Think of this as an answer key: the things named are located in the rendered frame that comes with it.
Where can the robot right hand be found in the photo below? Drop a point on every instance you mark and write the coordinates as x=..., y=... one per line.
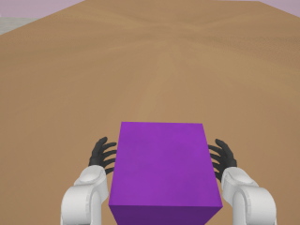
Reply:
x=225, y=158

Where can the right robot forearm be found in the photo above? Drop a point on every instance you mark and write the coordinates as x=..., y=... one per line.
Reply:
x=251, y=204

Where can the robot left hand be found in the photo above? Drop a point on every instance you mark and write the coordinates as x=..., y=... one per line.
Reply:
x=97, y=157

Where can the carton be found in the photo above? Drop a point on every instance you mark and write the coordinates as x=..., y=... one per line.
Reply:
x=163, y=175

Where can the left robot forearm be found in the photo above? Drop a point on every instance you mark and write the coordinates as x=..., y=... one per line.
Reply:
x=81, y=204

